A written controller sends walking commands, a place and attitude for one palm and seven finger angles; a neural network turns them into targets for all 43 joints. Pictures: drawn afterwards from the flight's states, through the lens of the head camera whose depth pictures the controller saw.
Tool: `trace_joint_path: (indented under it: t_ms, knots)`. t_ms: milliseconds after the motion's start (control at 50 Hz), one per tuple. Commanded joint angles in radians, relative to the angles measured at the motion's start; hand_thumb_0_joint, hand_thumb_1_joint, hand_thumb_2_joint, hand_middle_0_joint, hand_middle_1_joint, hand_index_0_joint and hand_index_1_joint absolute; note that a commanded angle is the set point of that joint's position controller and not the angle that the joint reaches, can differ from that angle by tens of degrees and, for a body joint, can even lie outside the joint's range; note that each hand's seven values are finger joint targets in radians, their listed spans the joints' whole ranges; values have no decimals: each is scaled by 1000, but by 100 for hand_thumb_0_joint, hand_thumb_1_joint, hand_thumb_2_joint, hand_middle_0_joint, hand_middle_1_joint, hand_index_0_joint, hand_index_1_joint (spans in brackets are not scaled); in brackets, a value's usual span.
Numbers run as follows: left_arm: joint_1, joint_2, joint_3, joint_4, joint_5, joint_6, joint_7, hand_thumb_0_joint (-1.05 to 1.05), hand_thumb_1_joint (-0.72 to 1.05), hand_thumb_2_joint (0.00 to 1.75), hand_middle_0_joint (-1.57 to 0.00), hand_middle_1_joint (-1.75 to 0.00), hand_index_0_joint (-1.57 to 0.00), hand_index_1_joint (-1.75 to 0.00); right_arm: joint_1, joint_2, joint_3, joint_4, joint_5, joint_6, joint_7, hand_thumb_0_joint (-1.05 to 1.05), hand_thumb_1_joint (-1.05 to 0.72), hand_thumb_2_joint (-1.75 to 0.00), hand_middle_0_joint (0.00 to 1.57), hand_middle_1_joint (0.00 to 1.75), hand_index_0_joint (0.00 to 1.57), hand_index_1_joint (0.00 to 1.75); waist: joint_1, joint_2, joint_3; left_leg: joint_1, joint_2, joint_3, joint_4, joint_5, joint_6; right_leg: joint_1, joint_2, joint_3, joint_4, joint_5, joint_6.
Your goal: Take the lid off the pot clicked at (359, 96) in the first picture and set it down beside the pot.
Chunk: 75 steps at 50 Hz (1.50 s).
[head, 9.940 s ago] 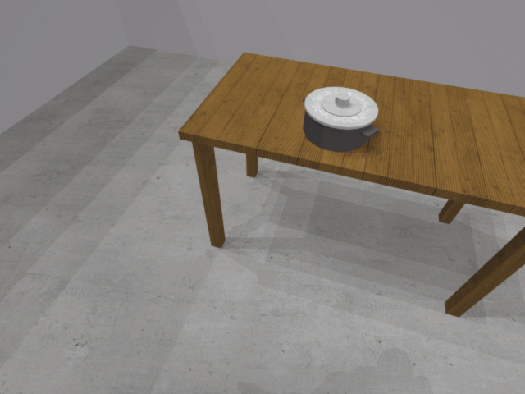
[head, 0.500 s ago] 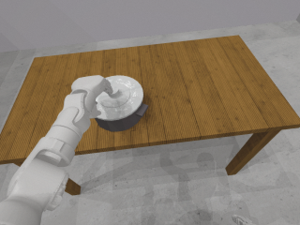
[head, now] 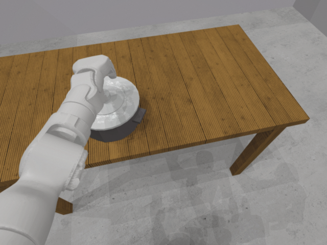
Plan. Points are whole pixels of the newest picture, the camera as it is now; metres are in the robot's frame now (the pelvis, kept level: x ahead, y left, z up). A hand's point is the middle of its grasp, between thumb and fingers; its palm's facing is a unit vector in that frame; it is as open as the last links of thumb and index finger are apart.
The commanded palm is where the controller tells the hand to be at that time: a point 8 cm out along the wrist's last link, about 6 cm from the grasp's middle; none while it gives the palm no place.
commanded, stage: move the open hand above the knob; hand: left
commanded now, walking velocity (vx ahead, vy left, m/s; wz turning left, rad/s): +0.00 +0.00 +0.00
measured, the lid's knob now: (103, 95) +0.54 +0.14 +0.00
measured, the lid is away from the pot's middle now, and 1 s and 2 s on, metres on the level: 0.00 0.00 0.00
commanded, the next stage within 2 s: lower the open fingers around the knob in 1.02 s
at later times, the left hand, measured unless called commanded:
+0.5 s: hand (90, 91) +0.50 +0.15 +0.07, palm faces -0.37 -0.12 -0.92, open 10.1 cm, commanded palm +0.51 +0.15 +0.14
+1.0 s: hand (97, 82) +0.52 +0.14 +0.08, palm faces -0.34 -0.11 -0.93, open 10.1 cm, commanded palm +0.52 +0.14 +0.14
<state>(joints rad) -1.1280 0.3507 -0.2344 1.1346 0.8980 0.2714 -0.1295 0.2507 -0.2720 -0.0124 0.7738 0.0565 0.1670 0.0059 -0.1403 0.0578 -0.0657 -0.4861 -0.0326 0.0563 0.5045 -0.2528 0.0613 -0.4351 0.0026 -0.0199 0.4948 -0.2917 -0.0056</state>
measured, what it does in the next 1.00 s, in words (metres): stands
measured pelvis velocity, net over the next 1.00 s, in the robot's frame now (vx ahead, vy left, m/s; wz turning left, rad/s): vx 0.00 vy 0.00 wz -0.02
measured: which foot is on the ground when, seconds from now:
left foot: down 0.00-1.00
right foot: down 0.00-1.00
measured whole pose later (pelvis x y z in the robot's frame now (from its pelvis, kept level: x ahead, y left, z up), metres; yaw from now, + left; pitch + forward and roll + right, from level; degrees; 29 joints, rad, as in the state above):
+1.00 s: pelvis +0.00 +0.00 +0.00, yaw -1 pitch +16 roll -1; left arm -1.20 0.40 -0.21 1.24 0.93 0.26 -0.13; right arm 0.31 -0.27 -0.01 0.79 0.06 0.13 0.00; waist -0.17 0.05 -0.09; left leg -0.54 -0.02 0.07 0.53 -0.26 0.06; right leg -0.49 0.02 -0.01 0.50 -0.29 -0.01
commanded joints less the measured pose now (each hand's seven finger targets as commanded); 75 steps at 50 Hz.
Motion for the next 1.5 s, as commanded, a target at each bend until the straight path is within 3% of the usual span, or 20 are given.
trace_joint_path:
  t_ms: [0,60,140,200,240,320,360,420,480,600,680,720,780,840,940,1140,1220,1380,1420,1480]
  knots:
    - [-466,268,62,-53,46,15,40,0,-26,134,-82,-8,-82,-8,90,-155,-36,-69,3,-31,-20,0,-90,-90,20,30,20,30,-9,-91,-457,299,8,-58,33,458,7,107,27,0,-7,506,-18]
    - [-458,287,76,-53,51,23,34,0,-26,134,-82,-8,-82,-8,93,-165,-40,-78,3,-34,-14,0,-90,-90,20,30,20,30,0,-76,-444,280,12,-50,30,446,5,112,25,2,-10,511,-19]
    - [-546,207,22,-173,21,-13,-2,0,-26,134,-82,-8,-82,-8,103,-156,-58,-90,-3,-38,-13,0,-90,-90,20,30,20,30,-18,-19,-509,380,20,-67,52,530,14,80,25,2,-22,523,-18]
    - [-568,309,83,-193,29,-40,-6,0,-26,134,-82,-8,-82,-8,129,-166,-60,-76,-3,-40,-22,0,-90,-90,20,30,20,30,-22,-31,-514,391,21,-69,43,486,17,90,30,5,-32,500,-16]
    - [-572,305,81,-230,29,-59,-5,0,-26,134,-82,-8,-82,-8,129,-158,-61,-79,-1,-44,-28,0,-90,-90,20,30,20,30,-17,-23,-527,400,20,-69,45,524,18,95,29,9,-35,519,-18]
    - [-475,187,-6,-81,39,-41,9,0,-26,134,-82,-8,-82,-8,132,-161,-57,-48,6,-41,-18,0,-90,-90,20,30,20,30,-33,-35,-374,354,29,-74,29,416,6,-25,39,-18,-38,371,-21]
    - [-494,190,6,-71,24,-33,10,0,-26,134,-82,-8,-82,-8,125,-169,-58,-40,3,-41,-13,0,-90,-90,20,30,20,30,-33,-35,-360,337,28,-69,31,393,6,-33,35,-16,-34,362,-21]
    - [-596,273,62,-177,5,-48,15,0,-26,134,-82,-8,-82,-8,117,-169,-56,-55,-1,-45,-18,0,-90,-90,20,30,20,30,-25,-5,-485,371,19,-72,37,405,8,42,27,0,-26,416,-21]
    - [-645,235,17,-215,30,-61,13,0,-26,134,-82,-8,-82,-8,129,-159,-61,-48,2,-54,-22,0,-90,-90,20,30,20,30,-37,32,-520,444,29,-91,50,484,4,0,33,-3,-23,418,-21]
    - [-544,231,37,-6,14,-13,29,0,-26,134,-82,-8,-82,-8,125,-175,-47,-26,3,-48,-23,0,-90,-90,20,30,20,30,-48,-92,-385,291,23,-73,35,352,6,-21,32,-13,-20,352,-14]
    - [-643,196,1,-115,40,-21,22,0,-26,134,-82,-8,-82,-8,127,-167,-55,-34,-3,-53,-12,0,-90,-90,20,30,20,30,-40,56,-505,421,33,-100,55,482,-8,-52,33,-10,-4,378,-25]
    - [-645,184,-6,-104,37,-25,16,0,-26,134,-82,-8,-82,-8,133,-166,-56,-30,-6,-53,-12,0,-90,-90,20,30,20,30,-49,31,-507,424,34,-104,62,484,-8,-60,38,-12,-6,369,-22]
    - [-640,288,73,-75,32,-21,26,0,-26,134,-82,-8,-82,-8,142,-172,-50,-33,-5,-50,-24,0,-90,-90,20,30,20,30,-50,-54,-508,350,25,-87,57,450,4,12,36,-2,-5,426,-15]
    - [-648,232,35,-95,37,-17,33,0,-26,134,-82,-8,-82,-8,146,-162,-55,-32,-3,-58,-24,0,-90,-90,20,30,20,30,-49,-36,-517,356,26,-79,62,476,8,9,34,0,-10,454,-16]
    - [-574,255,56,-63,49,-2,30,0,-26,134,-82,-8,-82,-8,148,-165,-52,-42,-4,-53,-14,0,-90,-90,20,30,20,30,-26,-14,-519,346,24,-75,64,531,1,35,34,-1,-1,497,-21]
    - [-616,285,61,-154,31,-45,-9,0,-26,134,-82,-8,-82,-8,155,-167,-58,-48,-2,-50,-26,0,-90,-90,20,30,20,30,-42,-11,-519,365,21,-64,67,495,19,51,33,9,-21,511,-15]
    - [-507,272,52,-44,46,-38,6,0,-26,134,-82,-8,-82,-8,157,-169,-51,-39,3,-45,-25,0,-90,-90,20,30,20,30,-45,-61,-419,283,19,-46,61,413,17,25,36,0,-18,463,-13]
    - [-588,296,70,-177,40,-74,14,0,-26,134,-82,-8,-82,-8,157,-166,-62,-50,-6,-42,-21,0,-90,-90,20,30,20,30,-40,36,-559,392,24,-68,92,536,12,23,35,8,1,508,-16]
    - [-559,227,21,-126,43,-70,17,0,-26,134,-82,-8,-82,-8,163,-162,-64,-36,-4,-41,-21,0,-90,-90,20,30,20,30,-59,13,-510,385,30,-69,97,528,11,-28,41,0,-2,474,-13]
    - [-504,269,60,-31,40,-57,38,0,-26,134,-82,-8,-82,-8,161,-174,-56,-28,-4,-35,-22,0,-90,-90,20,30,20,30,-63,-51,-433,285,26,-58,89,427,12,-30,41,-4,3,432,-13]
